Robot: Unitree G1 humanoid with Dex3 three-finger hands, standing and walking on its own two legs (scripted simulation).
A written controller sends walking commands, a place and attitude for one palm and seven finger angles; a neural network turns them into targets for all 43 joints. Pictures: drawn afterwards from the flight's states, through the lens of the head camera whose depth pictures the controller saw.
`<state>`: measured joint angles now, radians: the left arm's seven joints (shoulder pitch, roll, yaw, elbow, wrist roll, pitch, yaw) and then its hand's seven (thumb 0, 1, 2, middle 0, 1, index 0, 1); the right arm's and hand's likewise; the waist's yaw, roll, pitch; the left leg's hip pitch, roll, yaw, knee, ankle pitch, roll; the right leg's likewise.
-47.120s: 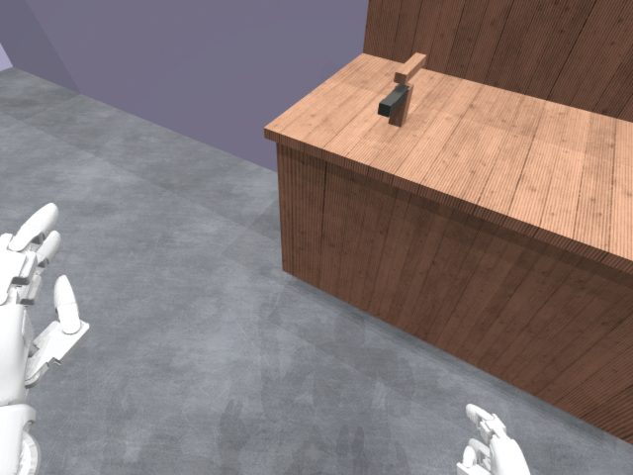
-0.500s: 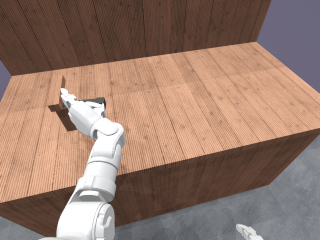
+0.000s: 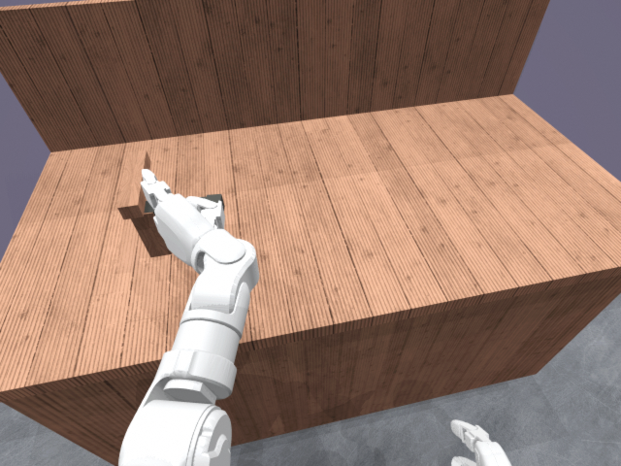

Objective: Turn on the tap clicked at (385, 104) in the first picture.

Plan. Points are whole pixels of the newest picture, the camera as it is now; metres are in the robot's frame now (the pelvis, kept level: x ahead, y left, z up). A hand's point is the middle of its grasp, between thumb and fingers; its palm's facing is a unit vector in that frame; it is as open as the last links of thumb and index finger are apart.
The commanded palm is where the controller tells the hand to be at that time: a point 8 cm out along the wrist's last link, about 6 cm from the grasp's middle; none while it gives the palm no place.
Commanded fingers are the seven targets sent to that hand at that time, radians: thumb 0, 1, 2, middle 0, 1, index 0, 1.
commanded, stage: lift the hand up off the lever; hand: left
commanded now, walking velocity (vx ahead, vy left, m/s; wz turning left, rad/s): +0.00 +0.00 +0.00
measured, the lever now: (215, 206) +0.49 +0.19 +0.06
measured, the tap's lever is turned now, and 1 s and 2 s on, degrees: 83 83 83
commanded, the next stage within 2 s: draw the hand back beside the body in 0.30 s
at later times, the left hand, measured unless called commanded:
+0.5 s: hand (235, 206) +0.40 +0.13 +0.14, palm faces +0.60 -0.79 -0.11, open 7.8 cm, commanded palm +0.34 +0.18 +0.14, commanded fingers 0.00 0.90 0.90 -0.16 -0.17 -0.16 -0.17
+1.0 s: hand (174, 269) +0.29 +0.17 +0.15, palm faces +0.16 -0.96 -0.23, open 7.7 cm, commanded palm +0.26 +0.23 +0.16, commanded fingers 0.00 0.90 0.90 -0.18 -0.24 -0.18 -0.24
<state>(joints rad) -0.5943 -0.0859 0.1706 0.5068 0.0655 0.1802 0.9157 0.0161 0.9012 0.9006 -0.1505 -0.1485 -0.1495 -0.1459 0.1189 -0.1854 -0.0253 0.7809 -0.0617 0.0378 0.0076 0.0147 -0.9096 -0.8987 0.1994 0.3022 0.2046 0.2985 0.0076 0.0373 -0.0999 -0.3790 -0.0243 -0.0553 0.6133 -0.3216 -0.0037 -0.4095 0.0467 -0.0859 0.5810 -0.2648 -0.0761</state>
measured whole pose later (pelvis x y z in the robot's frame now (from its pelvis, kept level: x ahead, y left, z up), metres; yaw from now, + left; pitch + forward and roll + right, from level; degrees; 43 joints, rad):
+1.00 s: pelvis +0.00 +0.01 +0.02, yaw -2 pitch -5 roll +0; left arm 0.01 0.26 0.04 0.00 -0.07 -0.12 0.12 0.02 0.90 0.90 -0.17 -0.21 -0.17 -0.21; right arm 0.13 -0.23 0.02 0.66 0.03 -0.01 -0.04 0.02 -0.91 -0.90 0.20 0.30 0.20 0.30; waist 0.04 0.06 0.06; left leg -0.04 -0.02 -0.02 0.36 -0.21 0.01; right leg -0.09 0.06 -0.04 0.33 -0.15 -0.07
